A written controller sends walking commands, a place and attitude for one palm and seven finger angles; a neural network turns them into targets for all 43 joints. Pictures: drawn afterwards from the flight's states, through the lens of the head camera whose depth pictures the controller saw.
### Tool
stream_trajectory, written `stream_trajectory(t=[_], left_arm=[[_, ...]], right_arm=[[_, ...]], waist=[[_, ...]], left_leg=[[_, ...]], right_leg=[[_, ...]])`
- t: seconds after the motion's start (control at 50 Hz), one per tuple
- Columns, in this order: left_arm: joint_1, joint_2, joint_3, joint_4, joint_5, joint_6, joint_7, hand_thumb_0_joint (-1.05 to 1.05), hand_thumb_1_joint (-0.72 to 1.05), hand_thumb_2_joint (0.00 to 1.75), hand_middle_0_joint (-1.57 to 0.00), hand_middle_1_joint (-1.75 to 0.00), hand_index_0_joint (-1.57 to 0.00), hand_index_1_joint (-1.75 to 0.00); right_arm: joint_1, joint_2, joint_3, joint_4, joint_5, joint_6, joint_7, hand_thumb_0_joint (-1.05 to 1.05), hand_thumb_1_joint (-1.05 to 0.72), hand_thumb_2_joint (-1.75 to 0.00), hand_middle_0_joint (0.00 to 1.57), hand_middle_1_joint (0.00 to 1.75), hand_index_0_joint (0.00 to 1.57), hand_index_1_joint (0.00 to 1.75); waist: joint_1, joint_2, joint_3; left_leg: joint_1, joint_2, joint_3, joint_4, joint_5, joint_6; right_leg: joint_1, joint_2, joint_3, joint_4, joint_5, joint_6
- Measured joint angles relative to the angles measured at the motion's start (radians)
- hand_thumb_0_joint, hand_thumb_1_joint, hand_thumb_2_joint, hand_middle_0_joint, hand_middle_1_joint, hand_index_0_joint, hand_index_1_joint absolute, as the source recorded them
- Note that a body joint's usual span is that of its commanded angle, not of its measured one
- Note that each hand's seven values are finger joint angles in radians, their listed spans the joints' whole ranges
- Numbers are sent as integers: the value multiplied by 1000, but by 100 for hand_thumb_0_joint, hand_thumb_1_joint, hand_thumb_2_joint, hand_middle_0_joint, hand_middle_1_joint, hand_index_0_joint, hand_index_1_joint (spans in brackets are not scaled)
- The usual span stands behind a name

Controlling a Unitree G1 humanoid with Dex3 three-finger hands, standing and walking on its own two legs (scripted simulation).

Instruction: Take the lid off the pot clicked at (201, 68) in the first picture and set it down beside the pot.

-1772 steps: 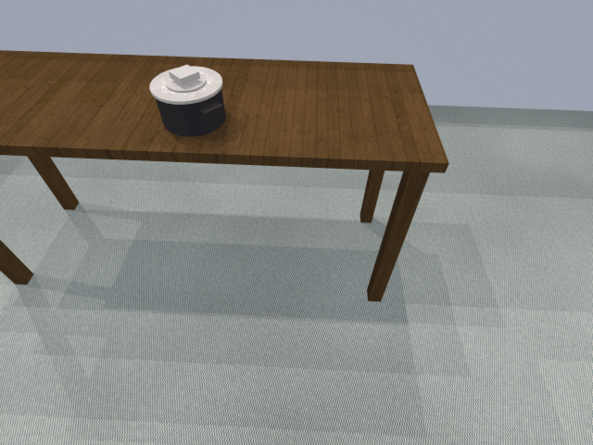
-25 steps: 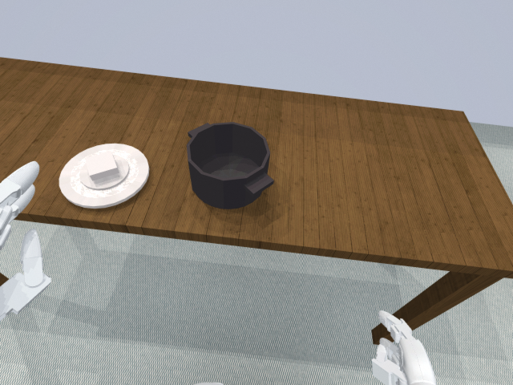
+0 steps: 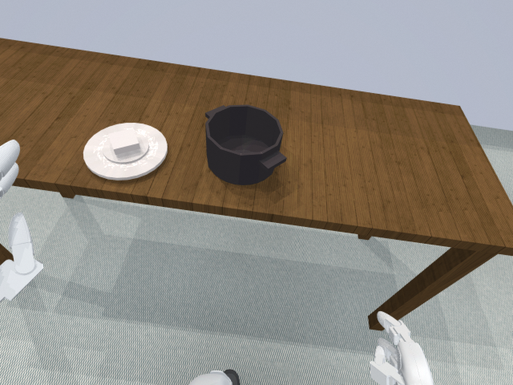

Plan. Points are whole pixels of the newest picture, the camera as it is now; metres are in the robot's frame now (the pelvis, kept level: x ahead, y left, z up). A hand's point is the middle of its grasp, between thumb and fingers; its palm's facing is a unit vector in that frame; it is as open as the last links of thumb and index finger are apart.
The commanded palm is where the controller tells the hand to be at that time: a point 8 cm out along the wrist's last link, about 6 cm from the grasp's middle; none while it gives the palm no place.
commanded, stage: step back with the hand held close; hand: left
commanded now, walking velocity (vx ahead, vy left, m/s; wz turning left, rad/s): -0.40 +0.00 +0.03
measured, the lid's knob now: (124, 141) +0.57 +0.33 -0.01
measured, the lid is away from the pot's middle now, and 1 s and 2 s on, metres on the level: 0.26 0.26 0.26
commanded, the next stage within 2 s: stop stepping back and stand still in 0.38 s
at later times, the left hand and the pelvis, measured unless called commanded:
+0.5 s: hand out of the picture +0.12 +0.26 +0.17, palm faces +0.17 -0.90 -0.39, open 7.4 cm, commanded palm +0.04 +0.32 +0.19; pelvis -0.10 +0.05 +0.01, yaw -3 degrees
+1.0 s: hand out of the picture -0.03 +0.36 +0.16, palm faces +0.39 -0.86 -0.32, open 7.4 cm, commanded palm -0.10 +0.39 +0.19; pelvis -0.24 +0.11 -0.02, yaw -2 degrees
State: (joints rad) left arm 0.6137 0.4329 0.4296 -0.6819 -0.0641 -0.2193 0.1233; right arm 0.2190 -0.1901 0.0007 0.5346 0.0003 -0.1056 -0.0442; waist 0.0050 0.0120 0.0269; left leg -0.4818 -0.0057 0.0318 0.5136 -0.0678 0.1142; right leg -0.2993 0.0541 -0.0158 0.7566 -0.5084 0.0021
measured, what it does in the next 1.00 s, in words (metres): walks backwards: right foot, then left foot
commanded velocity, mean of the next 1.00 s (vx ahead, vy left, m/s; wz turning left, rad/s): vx -0.04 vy -0.05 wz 0.04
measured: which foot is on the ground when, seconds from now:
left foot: down 0.00-0.14, up 0.16-0.24, down 0.26-0.68, up 0.70-0.90, down 0.92-1.00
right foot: up 0.00-0.08, down 0.10-0.28, up 0.30-0.70, down 0.72-0.94, up 0.96-1.00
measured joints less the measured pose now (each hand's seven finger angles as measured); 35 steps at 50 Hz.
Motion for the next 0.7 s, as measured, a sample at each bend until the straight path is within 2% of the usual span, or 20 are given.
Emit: stream_trajectory(t=[0.04,0.1,0.12,0.16,0.22,0.24,0.26,0.28,0.32,0.34,0.4,0.46,0.48,0.5,0.52,0.56,0.62,0.66,0.68,0.7], left_arm=[[11,2,-1,-12,-7,-6,0,2,89,90,-20,-30,-21,-30],[15,12,-16,-13,-9,-16,-10,2,89,90,-20,-30,-21,-30],[4,5,-35,-3,-6,-22,-17,2,89,90,-20,-30,-21,-30],[-12,1,-74,12,-6,-29,-29,2,89,90,-20,-30,-21,-30],[0,7,-95,1,-3,-32,-42,2,89,90,-21,-30,-21,-30],[4,4,-95,-5,-3,-33,-43,2,89,90,-21,-30,-21,-30],[-3,1,-92,-8,-4,-34,-43,2,89,90,-21,-30,-21,-30],[-26,0,-84,-1,-6,-33,-43,2,89,90,-21,-30,-21,-30],[-79,2,-57,23,-12,-29,-34,2,89,90,-21,-30,-21,-30],[-96,8,-42,32,-16,-24,-30,2,89,90,-21,-30,-21,-30],[-86,28,-3,20,-30,-6,-20,2,89,90,-21,-30,-21,-30],[-8,36,1,-49,-26,10,-17,2,89,90,-20,-30,-21,-30],[22,38,-5,-76,-24,13,-18,2,89,90,-20,-30,-21,-30],[4,33,-43,-36,11,-3,-31,2,89,90,-20,-30,-21,-30],[-28,30,-72,-20,16,41,-46,2,89,90,-20,-30,-21,-30],[-16,43,-61,-29,6,71,-43,2,89,90,-21,-30,-21,-30],[67,73,-11,-69,-8,84,-25,2,89,90,-21,-30,-21,-30],[95,76,-6,-92,-7,89,-16,2,89,90,-21,-30,-21,-30],[106,83,-1,-107,-3,89,-10,2,89,90,-21,-30,-21,-30],[118,98,14,-131,1,86,-7,2,89,90,-21,-30,-21,-30]], right_arm=[[-8,13,8,-3,-2,-5,8,1,-90,-90,20,30,20,30],[-28,25,20,-8,-6,-2,15,1,-90,-90,20,30,20,30],[-40,22,21,-1,-4,3,14,1,-90,-90,20,30,20,30],[-47,18,21,24,2,12,9,1,-90,-90,20,30,20,30],[-12,20,21,52,12,33,3,1,-90,-90,20,30,20,30],[4,16,21,52,15,40,0,1,-90,-90,20,30,20,30],[14,9,18,48,18,44,-5,1,-90,-90,20,30,20,30],[7,9,14,51,19,46,-11,1,-90,-90,20,30,20,30],[-22,17,6,57,7,31,-11,1,-90,-90,20,30,20,30],[-33,22,6,56,-1,19,-6,1,-90,-90,20,30,20,30],[-42,35,11,34,-8,-5,14,1,-90,-90,20,30,20,30],[-17,40,9,10,0,-17,35,1,-90,-90,20,30,20,30],[-4,41,9,6,2,-19,38,1,-90,-90,20,30,20,30],[6,27,2,20,-6,-33,39,1,-90,-90,20,30,20,30],[8,21,-8,34,-1,-27,44,1,-90,-90,20,30,20,30],[9,30,-5,49,1,-12,41,1,-90,-90,20,30,20,30],[33,57,-3,28,-2,-5,38,1,-90,-90,20,30,20,30],[46,51,-5,12,-8,-14,32,1,-90,-90,20,30,20,30],[48,42,-5,3,-7,-19,29,1,-90,-90,20,30,20,30],[46,33,-3,-8,-4,-21,28,1,-90,-90,20,30,20,30]], waist=[[8,1,-12],[14,-10,-21],[12,4,-10],[2,14,0],[-16,-25,-41],[-25,-33,-63],[-38,-37,-78],[-44,-54,-71],[-39,-81,-27],[-38,-87,-6],[-47,-86,35],[-50,-70,33],[-49,-65,25],[-56,-36,12],[-49,-27,10],[-45,-48,-4],[-46,-79,-30],[-40,-64,-36],[-35,-58,-35],[-25,-73,-29]], left_leg=[[-7,7,11,-41,32,-5],[-40,6,32,-39,48,-22],[-53,15,26,-6,22,-33],[-73,14,4,92,-124,-74],[-44,-4,-20,266,-239,-108],[-11,-3,-29,264,-236,-107],[8,-6,-35,233,-241,-83],[0,-21,-27,231,-236,-46],[-1,-30,-1,201,-187,9],[2,-26,7,173,-156,17],[18,-7,10,64,-69,9],[35,15,7,-39,7,8],[40,20,7,-70,27,4],[26,23,-12,-79,44,3],[27,19,-19,-90,59,1],[37,11,-11,-131,63,-24],[57,-10,-11,-225,29,-111],[59,-21,-10,-271,-17,-159],[39,-32,1,-249,-69,-173],[-14,-57,22,-145,-165,-188]], right_leg=[[53,-3,-5,-108,5,-6],[141,-22,-14,-313,137,-18],[146,-16,-19,-327,190,1],[152,-12,-27,-305,195,31],[139,-35,-25,-236,142,49],[126,-40,-27,-210,125,54],[103,-46,-33,-178,108,60],[70,-59,-26,-127,105,50],[-16,-42,39,18,16,20],[-60,-25,59,87,-26,12],[-153,14,70,215,-50,8],[-178,19,46,233,7,13],[-173,17,38,225,19,14],[-169,12,18,236,24,21],[-155,10,26,245,31,25],[-120,9,37,219,24,14],[-39,33,3,105,10,-8],[53,56,-47,-69,3,-32],[105,57,-70,-173,20,-51],[153,36,-84,-270,83,-80]])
